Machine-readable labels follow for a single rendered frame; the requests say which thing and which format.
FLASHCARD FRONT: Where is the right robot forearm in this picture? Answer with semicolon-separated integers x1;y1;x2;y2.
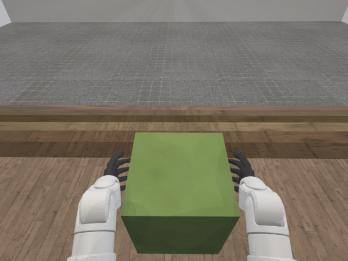
239;176;296;261

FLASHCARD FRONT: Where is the carton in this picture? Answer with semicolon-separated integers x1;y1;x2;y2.
121;132;240;254

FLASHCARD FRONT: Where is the right robot hand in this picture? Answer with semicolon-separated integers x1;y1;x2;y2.
228;151;255;193

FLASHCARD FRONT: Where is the left robot forearm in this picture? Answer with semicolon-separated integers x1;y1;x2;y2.
67;175;121;261

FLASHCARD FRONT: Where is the left robot hand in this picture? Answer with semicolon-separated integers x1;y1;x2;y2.
103;151;131;191

